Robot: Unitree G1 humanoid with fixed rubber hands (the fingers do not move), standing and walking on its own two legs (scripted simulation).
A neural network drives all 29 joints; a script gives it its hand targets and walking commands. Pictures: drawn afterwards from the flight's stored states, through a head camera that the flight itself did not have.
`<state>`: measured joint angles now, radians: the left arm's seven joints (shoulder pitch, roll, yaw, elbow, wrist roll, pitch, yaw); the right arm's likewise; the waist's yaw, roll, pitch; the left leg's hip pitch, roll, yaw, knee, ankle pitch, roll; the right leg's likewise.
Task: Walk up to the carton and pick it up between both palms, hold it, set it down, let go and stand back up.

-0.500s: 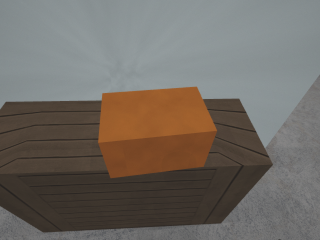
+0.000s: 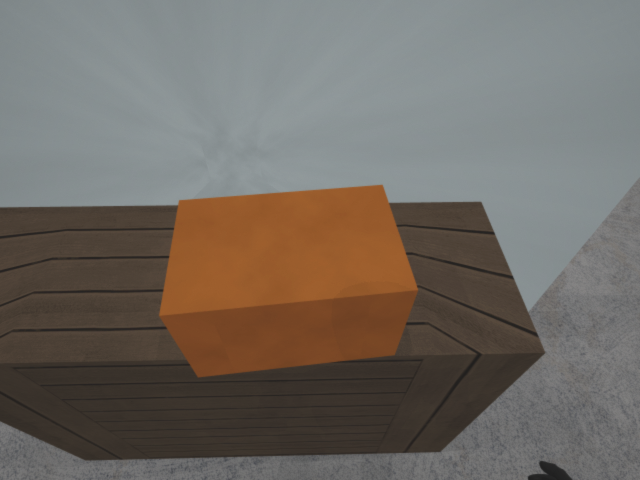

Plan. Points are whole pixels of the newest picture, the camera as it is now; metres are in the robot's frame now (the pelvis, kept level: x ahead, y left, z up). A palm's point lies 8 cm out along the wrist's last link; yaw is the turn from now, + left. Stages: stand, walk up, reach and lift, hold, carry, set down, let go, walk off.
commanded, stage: walk up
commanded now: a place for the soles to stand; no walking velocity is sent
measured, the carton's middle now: (290, 280) +0.40 +0.05 +0.00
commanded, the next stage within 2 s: reach and lift in 0.66 s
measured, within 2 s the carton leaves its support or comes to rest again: neither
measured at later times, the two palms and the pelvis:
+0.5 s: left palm out of the picture +0.10 +0.30 -0.10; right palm out of the picture +0.09 -0.30 -0.09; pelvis +0.00 +0.01 +0.02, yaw +0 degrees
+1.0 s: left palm (118, 451) +0.20 +0.27 -0.07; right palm out of the picture +0.14 -0.28 -0.06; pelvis +0.01 +0.01 +0.01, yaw -1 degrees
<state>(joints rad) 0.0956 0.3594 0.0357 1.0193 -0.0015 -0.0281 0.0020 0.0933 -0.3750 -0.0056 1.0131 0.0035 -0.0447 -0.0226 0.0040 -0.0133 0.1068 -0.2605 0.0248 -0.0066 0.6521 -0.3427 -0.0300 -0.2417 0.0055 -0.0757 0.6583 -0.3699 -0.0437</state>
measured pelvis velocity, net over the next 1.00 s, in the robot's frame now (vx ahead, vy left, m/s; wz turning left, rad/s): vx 0.01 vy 0.01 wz -0.02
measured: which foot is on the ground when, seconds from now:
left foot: down 0.00-1.00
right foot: down 0.00-1.00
